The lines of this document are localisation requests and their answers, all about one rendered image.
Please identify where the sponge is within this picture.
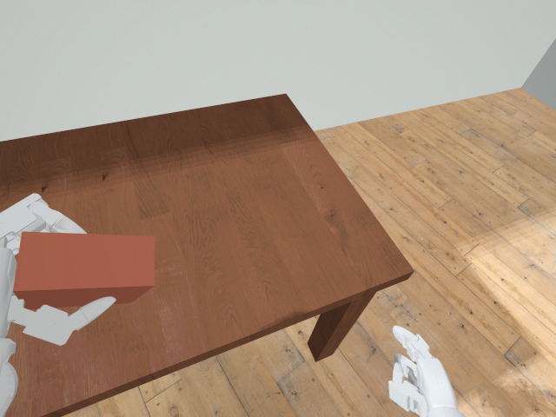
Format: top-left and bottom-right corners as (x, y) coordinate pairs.
(13, 231), (155, 309)

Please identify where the right robot hand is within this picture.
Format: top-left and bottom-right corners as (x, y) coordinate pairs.
(388, 325), (459, 417)

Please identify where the left robot hand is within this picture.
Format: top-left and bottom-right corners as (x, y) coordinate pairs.
(0, 193), (116, 346)

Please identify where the left robot forearm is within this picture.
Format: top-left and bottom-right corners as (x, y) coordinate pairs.
(0, 338), (18, 417)

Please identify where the table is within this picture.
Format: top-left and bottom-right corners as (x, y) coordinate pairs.
(0, 94), (414, 417)

